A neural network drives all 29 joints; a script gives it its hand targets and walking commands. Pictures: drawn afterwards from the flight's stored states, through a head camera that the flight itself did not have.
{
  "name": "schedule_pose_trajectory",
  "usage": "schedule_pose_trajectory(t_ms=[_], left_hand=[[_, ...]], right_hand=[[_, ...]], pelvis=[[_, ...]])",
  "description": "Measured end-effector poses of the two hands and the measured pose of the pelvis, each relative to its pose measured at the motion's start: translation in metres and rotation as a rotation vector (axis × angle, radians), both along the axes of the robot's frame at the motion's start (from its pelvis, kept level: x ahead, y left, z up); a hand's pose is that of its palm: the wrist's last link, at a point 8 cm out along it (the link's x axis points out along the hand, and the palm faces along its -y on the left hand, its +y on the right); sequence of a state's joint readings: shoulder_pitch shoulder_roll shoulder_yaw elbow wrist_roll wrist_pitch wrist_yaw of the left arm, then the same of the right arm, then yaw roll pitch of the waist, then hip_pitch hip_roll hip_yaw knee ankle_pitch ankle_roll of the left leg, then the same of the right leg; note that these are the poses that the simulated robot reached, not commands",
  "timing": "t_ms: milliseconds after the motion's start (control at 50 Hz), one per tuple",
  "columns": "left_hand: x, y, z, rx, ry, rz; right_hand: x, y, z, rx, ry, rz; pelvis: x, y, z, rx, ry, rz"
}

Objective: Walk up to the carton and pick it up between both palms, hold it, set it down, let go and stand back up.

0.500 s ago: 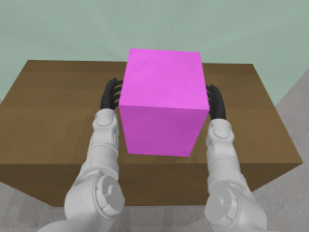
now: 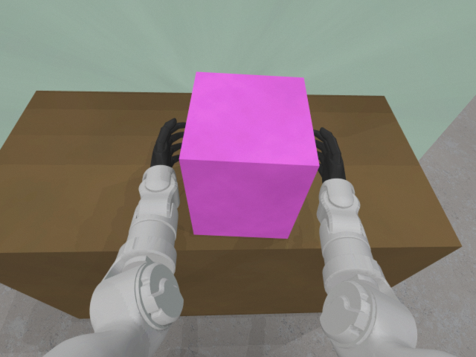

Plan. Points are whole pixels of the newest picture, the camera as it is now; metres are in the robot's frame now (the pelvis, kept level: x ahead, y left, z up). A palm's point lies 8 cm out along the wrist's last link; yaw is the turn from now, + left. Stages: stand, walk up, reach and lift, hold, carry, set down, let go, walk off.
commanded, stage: set down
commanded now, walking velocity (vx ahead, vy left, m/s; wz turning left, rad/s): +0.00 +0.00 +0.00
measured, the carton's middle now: (245, 161) +0.48 +0.01 +0.02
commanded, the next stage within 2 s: none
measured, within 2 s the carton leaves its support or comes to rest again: neither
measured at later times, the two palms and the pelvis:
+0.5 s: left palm (153, 152) +0.45 +0.17 +0.08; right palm (359, 159) +0.43 -0.19 +0.09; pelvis -0.02 -0.01 -0.02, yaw -1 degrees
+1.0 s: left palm (143, 123) +0.45 +0.17 +0.14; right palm (375, 137) +0.43 -0.19 +0.14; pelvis -0.04 -0.03 -0.02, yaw +1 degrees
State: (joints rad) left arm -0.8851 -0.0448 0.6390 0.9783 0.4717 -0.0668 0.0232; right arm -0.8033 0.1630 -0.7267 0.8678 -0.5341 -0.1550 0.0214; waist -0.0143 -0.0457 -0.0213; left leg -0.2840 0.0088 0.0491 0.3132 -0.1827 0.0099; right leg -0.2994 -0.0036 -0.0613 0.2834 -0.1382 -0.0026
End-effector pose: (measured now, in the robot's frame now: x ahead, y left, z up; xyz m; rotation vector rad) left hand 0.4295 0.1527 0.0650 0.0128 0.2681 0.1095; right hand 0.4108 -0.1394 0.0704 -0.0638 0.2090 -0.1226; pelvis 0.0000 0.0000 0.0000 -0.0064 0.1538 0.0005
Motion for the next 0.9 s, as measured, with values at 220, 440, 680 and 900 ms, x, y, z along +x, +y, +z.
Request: schedule_pose_trajectory(t_ms=[220, 440, 680, 900], left_hand=[[0.015, 0.001, -0.008, 0.035, 0.048, -0.031], [0.019, 0.013, 0.009, 0.029, 0.032, -0.006], [0.01, 0.031, 0.026, 0.033, -0.006, 0.024], [0.015, 0.026, 0.061, 0.028, -0.036, 0.023]], right_hand=[[0.009, -0.003, -0.02, 0.044, 0.1, 0.016], [0.022, -0.036, 0.005, 0.029, 0.071, -0.028], [0.02, -0.06, 0.039, 0.029, 0.046, -0.003], [0.021, -0.05, 0.056, 0.054, 0.042, 0.001]], pelvis=[[-0.007, 0.001, -0.01, -0.012, 0.154, -0.015], [-0.017, -0.003, -0.02, -0.021, 0.21, -0.01], [-0.036, -0.016, -0.025, 0.0, 0.231, 0.0], [-0.046, -0.025, -0.024, 0.004, 0.235, 0.018]])
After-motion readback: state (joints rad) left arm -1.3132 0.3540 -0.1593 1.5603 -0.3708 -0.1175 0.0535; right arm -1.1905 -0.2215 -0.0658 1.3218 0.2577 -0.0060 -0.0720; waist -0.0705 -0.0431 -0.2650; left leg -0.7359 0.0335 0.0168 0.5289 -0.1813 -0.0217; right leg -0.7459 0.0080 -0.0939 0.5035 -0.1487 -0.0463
